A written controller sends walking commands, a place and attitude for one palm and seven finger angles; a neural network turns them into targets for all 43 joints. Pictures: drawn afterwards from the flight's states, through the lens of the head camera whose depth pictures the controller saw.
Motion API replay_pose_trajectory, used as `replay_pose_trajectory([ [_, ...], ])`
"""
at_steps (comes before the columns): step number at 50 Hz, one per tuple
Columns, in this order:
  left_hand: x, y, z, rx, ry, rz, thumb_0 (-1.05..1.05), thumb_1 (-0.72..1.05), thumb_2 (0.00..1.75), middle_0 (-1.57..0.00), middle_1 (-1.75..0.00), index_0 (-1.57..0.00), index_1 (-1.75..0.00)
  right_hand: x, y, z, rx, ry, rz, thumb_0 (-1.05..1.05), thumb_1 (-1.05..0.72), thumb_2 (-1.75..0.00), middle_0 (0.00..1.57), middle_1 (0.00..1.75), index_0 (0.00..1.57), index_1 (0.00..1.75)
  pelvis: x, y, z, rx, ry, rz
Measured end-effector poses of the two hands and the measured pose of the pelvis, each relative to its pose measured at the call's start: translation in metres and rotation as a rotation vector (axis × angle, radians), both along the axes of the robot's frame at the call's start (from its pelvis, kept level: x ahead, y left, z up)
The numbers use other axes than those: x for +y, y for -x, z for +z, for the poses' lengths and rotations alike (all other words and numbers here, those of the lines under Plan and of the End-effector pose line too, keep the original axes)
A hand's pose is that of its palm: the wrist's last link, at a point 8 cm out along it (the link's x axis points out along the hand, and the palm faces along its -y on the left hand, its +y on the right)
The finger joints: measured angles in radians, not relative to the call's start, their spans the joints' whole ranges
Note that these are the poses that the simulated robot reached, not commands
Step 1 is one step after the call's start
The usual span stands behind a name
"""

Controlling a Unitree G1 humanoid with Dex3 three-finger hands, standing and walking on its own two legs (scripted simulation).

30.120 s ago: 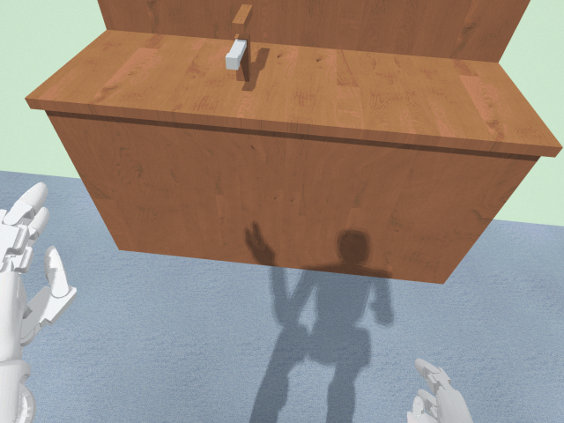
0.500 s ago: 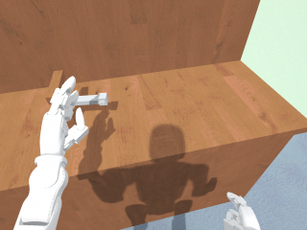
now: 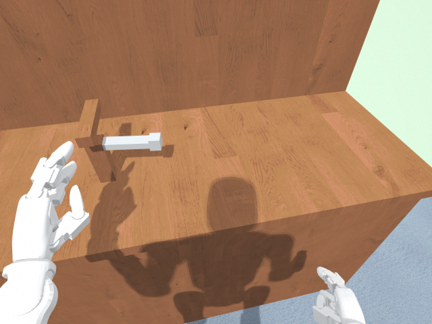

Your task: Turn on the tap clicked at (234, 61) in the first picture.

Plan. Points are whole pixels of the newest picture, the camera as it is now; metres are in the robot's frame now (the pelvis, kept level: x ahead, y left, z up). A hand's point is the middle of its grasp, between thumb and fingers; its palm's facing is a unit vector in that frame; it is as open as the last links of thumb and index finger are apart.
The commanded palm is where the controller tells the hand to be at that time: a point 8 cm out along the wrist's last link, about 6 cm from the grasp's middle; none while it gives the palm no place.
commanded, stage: draw the hand back beside the body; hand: left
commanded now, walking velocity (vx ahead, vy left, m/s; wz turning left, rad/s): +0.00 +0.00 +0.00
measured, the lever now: (155, 141) +0.44 +0.19 +0.11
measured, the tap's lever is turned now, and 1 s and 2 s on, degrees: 81 81 81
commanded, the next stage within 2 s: step back with the hand held close in 0.40 s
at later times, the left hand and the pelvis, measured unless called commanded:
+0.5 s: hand (75, 228) +0.19 +0.23 +0.16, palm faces +0.38 -0.86 -0.33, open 7.4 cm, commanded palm +0.15 +0.28 +0.17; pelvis +0.00 -0.01 +0.00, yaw +1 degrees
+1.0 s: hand (48, 254) +0.16 +0.25 +0.15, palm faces +0.32 -0.84 -0.43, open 7.4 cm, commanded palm +0.11 +0.29 +0.17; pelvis -0.05 +0.01 -0.01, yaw -1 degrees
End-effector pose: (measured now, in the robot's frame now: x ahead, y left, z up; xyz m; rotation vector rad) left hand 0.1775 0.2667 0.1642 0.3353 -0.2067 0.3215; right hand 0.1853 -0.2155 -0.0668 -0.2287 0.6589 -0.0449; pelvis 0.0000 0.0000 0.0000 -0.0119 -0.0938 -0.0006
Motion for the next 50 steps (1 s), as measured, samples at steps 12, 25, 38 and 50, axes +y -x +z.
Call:
replay_pose_trajectory([
  [12, 0.014, 0.026, 0.001, 0.029, -0.037, 0.080, 0.02, 0.90, 0.90, -0.21, -0.30, -0.21, -0.30, 0.005, -0.004, -0.002, -0.013, -0.006, 0.029, 0.01, -0.90, -0.90, 0.20, 0.30, 0.20, 0.30, -0.001, 0.001, -0.001, -0.001, 0.003, 0.013],
  [25, 0.003, 0.023, 0.003, 0.017, -0.039, 0.054, 0.02, 0.90, 0.90, -0.21, -0.30, -0.21, -0.30, -0.001, -0.001, -0.003, -0.021, -0.017, 0.017, 0.01, -0.90, -0.90, 0.20, 0.30, 0.21, 0.30, -0.007, 0.003, -0.001, -0.003, 0.001, 0.012],
  [38, 0.007, 0.021, 0.002, 0.027, -0.109, -0.013, 0.01, 0.90, 0.90, -0.21, -0.30, -0.21, -0.30, -0.015, 0.024, -0.007, 0.029, 0.023, -0.069, 0.01, -0.90, -0.90, 0.20, 0.30, 0.21, 0.30, 0.001, 0.020, -0.006, 0.086, 0.006, -0.019],
  [50, 0.023, 0.058, 0.002, 0.016, -0.156, -0.014, 0.02, 0.89, 0.90, -0.22, -0.30, -0.22, -0.30, -0.002, 0.068, -0.014, 0.054, 0.043, -0.090, 0.01, -0.90, -0.90, 0.20, 0.30, 0.20, 0.30, 0.014, 0.054, -0.012, 0.108, 0.012, -0.010],
])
